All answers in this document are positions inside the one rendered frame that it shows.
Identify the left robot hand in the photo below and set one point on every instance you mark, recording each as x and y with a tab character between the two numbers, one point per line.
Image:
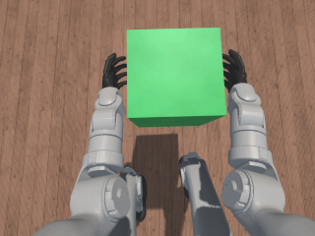
109	78

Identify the robot left forearm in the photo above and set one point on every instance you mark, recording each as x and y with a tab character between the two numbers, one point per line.
104	156

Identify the robot left upper arm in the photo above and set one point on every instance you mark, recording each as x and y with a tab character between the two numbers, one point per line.
97	204

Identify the left robot foot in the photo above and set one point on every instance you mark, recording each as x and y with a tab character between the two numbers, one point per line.
140	215

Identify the carton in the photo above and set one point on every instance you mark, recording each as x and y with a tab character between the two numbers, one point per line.
174	77

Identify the robot right upper arm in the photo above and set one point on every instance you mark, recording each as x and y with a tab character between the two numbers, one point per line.
257	202

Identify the right robot hand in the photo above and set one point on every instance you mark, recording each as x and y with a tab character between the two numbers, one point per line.
236	70

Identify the robot right forearm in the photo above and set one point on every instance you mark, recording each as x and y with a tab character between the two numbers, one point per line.
247	131

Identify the robot left shin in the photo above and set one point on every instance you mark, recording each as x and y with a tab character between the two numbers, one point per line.
139	204

